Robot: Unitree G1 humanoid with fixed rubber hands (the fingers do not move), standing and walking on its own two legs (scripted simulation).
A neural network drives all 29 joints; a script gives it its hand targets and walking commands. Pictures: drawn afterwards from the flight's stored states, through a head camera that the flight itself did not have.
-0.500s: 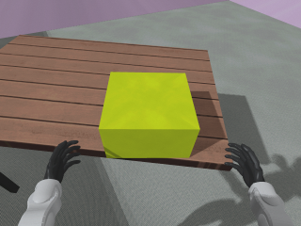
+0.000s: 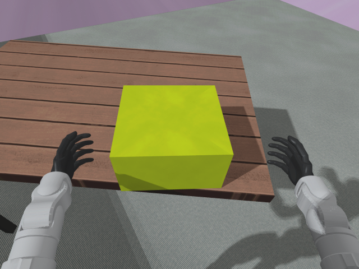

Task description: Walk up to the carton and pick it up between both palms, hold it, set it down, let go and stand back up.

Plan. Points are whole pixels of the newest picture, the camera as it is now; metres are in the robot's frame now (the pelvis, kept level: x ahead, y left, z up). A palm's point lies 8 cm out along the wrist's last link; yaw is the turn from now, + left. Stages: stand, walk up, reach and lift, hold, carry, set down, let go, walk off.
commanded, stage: reach and lift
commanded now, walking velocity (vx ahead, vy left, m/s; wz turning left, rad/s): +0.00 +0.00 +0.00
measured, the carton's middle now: (170, 135) +0.48 +0.02 +0.00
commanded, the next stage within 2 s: none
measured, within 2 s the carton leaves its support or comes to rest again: neither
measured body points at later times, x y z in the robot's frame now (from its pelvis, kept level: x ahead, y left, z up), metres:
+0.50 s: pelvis -0.01 +0.00 +0.00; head +0.02 +0.01 +0.45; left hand +0.41 +0.25 +0.12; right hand +0.41 -0.26 +0.12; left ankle -0.01 +0.13 -0.75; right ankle -0.02 -0.11 -0.75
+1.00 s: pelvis -0.01 -0.01 -0.01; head +0.05 +0.00 +0.44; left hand +0.47 +0.24 +0.15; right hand +0.47 -0.27 +0.16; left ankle -0.01 +0.13 -0.75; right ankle -0.02 -0.11 -0.75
